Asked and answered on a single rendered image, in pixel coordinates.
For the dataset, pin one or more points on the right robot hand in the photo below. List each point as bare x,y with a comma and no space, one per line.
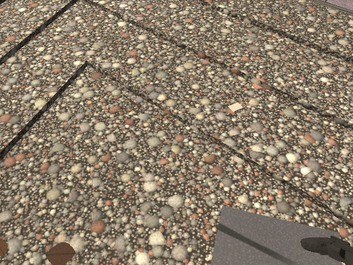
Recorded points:
334,247

